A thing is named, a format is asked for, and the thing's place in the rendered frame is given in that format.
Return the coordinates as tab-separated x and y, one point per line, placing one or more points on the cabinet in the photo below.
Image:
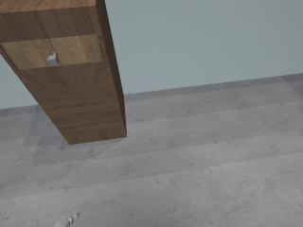
85	101

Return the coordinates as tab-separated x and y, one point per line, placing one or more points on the handle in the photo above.
53	59

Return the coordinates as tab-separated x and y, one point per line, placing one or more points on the left robot hand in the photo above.
68	219

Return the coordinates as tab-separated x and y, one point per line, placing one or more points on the drawer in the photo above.
71	50

